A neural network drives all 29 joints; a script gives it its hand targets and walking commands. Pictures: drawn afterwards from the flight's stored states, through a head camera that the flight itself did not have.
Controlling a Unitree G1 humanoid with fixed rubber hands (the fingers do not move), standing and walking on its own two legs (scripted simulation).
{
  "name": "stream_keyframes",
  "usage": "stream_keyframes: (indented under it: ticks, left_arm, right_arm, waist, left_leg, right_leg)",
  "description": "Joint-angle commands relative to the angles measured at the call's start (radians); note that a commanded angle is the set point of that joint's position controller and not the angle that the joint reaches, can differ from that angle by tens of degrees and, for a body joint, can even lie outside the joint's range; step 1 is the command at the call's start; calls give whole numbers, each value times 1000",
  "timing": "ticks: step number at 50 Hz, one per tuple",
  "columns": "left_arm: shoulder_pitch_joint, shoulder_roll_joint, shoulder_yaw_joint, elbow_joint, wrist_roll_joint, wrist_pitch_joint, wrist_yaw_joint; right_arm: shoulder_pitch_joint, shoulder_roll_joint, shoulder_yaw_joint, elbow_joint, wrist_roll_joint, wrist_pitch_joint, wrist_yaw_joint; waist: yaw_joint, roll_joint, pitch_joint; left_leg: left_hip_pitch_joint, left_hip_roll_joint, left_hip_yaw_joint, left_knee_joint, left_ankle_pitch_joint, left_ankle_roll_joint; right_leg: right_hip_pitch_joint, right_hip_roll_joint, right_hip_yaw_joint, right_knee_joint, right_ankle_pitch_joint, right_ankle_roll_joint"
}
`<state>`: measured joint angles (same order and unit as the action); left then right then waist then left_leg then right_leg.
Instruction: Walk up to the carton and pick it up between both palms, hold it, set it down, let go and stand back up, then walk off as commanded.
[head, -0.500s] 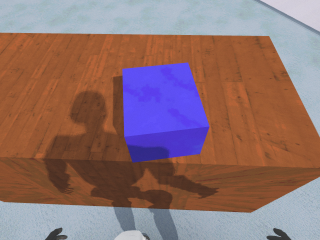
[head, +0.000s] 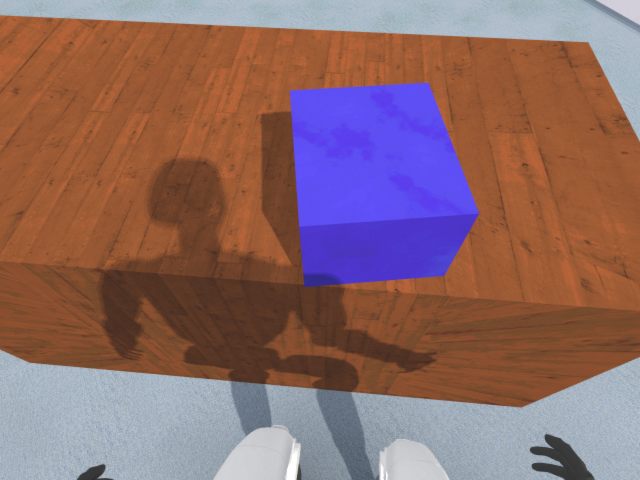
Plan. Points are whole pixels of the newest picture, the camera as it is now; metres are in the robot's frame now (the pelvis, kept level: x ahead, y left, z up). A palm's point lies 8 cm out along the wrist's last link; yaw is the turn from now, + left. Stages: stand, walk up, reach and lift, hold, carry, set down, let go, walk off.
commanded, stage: walk up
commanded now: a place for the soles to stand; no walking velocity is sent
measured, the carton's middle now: (367, 183) +0.49 -0.02 +0.02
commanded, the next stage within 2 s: stand in 0.14 s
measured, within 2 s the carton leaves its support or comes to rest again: neither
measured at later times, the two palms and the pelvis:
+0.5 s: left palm (101, 474) +0.10 +0.28 -0.08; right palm out of the picture +0.09 -0.29 -0.08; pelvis +0.01 +0.00 +0.04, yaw +0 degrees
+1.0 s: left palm (103, 475) +0.10 +0.28 -0.08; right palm out of the picture +0.11 -0.29 -0.09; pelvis +0.01 -0.01 +0.03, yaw +0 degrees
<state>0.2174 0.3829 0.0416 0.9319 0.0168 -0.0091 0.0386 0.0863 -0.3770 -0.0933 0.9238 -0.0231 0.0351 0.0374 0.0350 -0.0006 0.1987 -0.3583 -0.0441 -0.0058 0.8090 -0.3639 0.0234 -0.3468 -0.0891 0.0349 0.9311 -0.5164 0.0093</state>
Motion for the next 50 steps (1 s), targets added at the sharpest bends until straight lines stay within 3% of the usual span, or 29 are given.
stream_keyframes:
  ticks: [1, 2, 3, 4, 6, 7, 8, 9, 10, 11, 13, 14, 18, 23, 46, 47, 48, 50]
  left_arm:
    - [-14, 250, 55, -68, -15, -17, 14]
    - [7, 235, 50, -47, -15, -24, 10]
    - [46, 227, 46, -25, -12, -29, 7]
    - [64, 228, 47, -8, -7, -31, 2]
    - [58, 211, 51, 16, 1, -36, -4]
    - [48, 206, 50, 22, 8, -42, -3]
    - [-13, 248, 52, 13, 16, -49, -3]
    - [-78, 290, 58, 8, 7, -55, -8]
    - [-119, 275, 47, 0, 2, -54, -15]
    - [-146, 246, 34, 5, -3, -51, -19]
    - [-123, 199, 21, 37, -12, -38, -23]
    - [-109, 195, 20, 54, -12, -35, -24]
    - [-146, 190, 14, 90, -17, -39, -27]
    - [-185, 178, 6, 121, -15, -42, -28]
    - [-195, 161, 5, 167, -6, -44, -29]
    - [-546, 174, 56, -184, -45, 132, 2]
    - [-574, 120, 55, -301, -42, 246, 16]
    - [-479, 100, 58, -407, -5, 399, 3]
  right_arm:
    - [17, -289, -52, -89, 10, -44, -27]
    - [-14, -265, -39, -91, 3, -44, -36]
    - [-42, -258, -34, -89, -1, -44, -39]
    - [-46, -255, -31, -85, -3, -45, -39]
    - [-42, -244, -21, -68, -1, -48, -35]
    - [-46, -222, -9, -60, 3, -48, -33]
    - [-43, -170, 8, -54, 14, -51, -30]
    - [-33, -186, 1, -29, 21, -47, -32]
    - [-12, -193, -1, 1, 21, -46, -34]
    - [-9, -192, 3, 21, 19, -50, -32]
    - [-56, -208, 10, 43, 18, -61, -30]
    - [-64, -215, 14, 55, 17, -66, -29]
    - [-86, -195, 34, 102, 20, -73, -33]
    - [-79, -180, 42, 141, 23, -73, -32]
    - [-74, -173, 49, 181, 17, -67, -35]
    - [-425, -25, -54, -33, -88, -198, -30]
    - [-408, -45, -43, -64, -97, -178, 7]
    - [-309, -89, -51, -80, -73, -127, 31]
  waist:
    - [-42, 72, -229]
    - [-24, 92, -207]
    - [-2, 152, -196]
    - [-1, 178, -198]
    - [4, 170, -208]
    - [13, 152, -202]
    - [-4, 24, -197]
    - [-38, -38, -175]
    - [-61, -40, -185]
    - [-68, -12, -188]
    - [-31, 30, -191]
    - [-18, 21, -205]
    - [-22, 19, -216]
    - [-34, 1, -237]
    - [-40, -2, -252]
    - [-49, -63, -217]
    - [-52, -83, -200]
    - [-67, -79, -280]
  left_leg:
    - [138, 345, -511, -441, 92, 266]
    - [110, 320, -462, -421, 91, 240]
    - [79, 313, -415, -411, 118, 219]
    - [59, 301, -380, -392, 163, 208]
    - [-11, 264, -298, -340, 215, 160]
    - [-73, 247, -264, -310, 214, 117]
    - [-96, 173, -212, -254, 156, 49]
    - [5, 90, -143, -219, 33, 10]
    - [106, 81, -126, -228, 8, 5]
    - [135, 103, -156, -311, 27, 17]
    - [94, 183, -245, -430, 56, 54]
    - [74, 207, -265, -451, 85, 61]
    - [118, 158, -173, -478, 225, 15]
    - [205, 150, -131, -505, 292, 5]
    - [246, 163, -115, -545, 330, -3]
    - [60, 41, 62, -330, -27, -72]
    - [6, 69, 66, -292, -68, -46]
    - [38, 72, 86, -207, -30, -34]
  right_leg:
    - [-125, 41, 71, 149, -137, -45]
    - [-106, 25, 64, 91, -107, -47]
    - [-64, 10, 40, 7, -65, -43]
    - [-11, 19, 9, -64, -42, -36]
    - [147, 52, -32, -269, 79, -41]
    - [237, 46, -6, -402, 206, -50]
    - [195, -48, 191, -494, 178, -86]
    - [55, -126, 264, -516, 149, -153]
    - [2, -140, 236, -502, 177, -168]
    - [4, -97, 163, -478, 198, -130]
    - [99, 2, 40, -434, 223, -65]
    - [154, 10, 29, -436, 233, -54]
    - [229, -29, 47, -537, 365, -51]
    - [244, -45, 45, -613, 430, -35]
    - [276, -53, 29, -689, 439, -16]
    - [52, 81, -66, -485, 77, -3]
    - [12, 68, -53, -431, 29, -39]
    - [5, 67, -50, -367, 95, -54]
